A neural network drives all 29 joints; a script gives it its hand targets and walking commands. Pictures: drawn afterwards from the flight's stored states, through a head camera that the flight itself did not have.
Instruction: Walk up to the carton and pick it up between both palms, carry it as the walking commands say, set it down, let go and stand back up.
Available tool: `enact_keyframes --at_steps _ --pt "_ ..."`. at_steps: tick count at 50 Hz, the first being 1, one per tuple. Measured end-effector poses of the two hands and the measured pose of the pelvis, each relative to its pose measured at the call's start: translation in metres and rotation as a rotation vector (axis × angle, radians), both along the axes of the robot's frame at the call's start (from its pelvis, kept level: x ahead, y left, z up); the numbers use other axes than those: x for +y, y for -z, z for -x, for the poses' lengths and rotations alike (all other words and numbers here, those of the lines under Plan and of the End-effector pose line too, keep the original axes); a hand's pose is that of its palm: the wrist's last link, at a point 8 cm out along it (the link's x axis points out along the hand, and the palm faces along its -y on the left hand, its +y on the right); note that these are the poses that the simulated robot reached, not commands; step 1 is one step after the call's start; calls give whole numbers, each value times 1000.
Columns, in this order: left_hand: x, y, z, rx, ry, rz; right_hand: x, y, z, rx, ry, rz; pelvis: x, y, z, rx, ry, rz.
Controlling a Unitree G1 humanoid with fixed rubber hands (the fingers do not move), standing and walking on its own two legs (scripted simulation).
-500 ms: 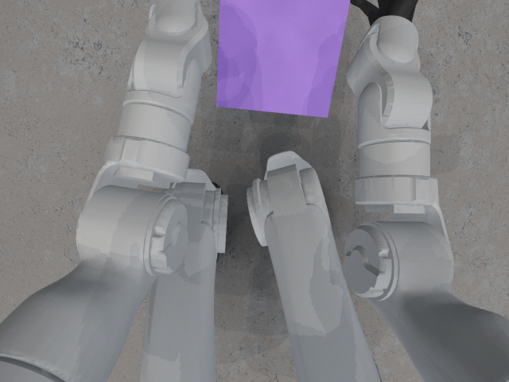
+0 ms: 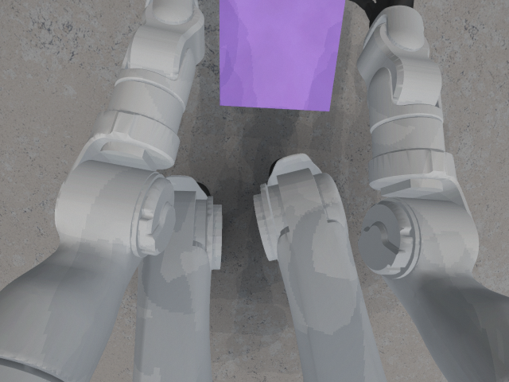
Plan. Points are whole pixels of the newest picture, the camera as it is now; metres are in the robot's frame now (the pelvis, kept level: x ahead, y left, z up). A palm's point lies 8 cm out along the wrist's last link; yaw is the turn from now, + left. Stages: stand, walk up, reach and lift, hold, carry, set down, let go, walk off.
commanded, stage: set down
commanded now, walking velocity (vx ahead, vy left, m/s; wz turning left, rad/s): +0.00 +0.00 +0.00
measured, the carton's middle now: out of the picture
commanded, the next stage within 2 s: none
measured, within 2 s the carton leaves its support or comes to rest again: rests again in 1.06 s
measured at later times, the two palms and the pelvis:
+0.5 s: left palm out of the picture +0.56 +0.02 -0.21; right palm (376, 5) +0.50 -0.22 -0.20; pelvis +0.02 +0.01 -0.03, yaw +0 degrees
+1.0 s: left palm out of the picture +0.56 +0.03 -0.22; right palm (371, 9) +0.50 -0.21 -0.21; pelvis +0.02 +0.01 -0.04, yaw +0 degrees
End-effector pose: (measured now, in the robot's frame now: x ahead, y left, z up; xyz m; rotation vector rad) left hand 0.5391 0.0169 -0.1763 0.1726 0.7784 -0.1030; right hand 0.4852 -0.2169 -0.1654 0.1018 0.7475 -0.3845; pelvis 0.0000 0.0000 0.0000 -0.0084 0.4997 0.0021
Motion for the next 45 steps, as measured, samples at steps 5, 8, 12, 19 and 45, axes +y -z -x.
enact_keyframes --at_steps 5,8,12,19,45 --pt "6 10 -10 8 5 22 3 7 -12 4 -34 6 2 7 -3 12 -15 19" --pt "10 15 -15 18 24 19 5 13 -16 21 -60 6 5 11 -7 14 -17 30" --pt "13 23 -19 44 57 -9 6 26 -15 48 -71 -26 10 15 -14 28 -23 39" --pt "6 34 -22 43 56 24 0 38 -13 52 -70 -15 15 20 -21 27 -28 36" --pt "14 33 -24 62 94 -15 4 40 -12 86 -130 -27 10 37 -19 18 -21 25"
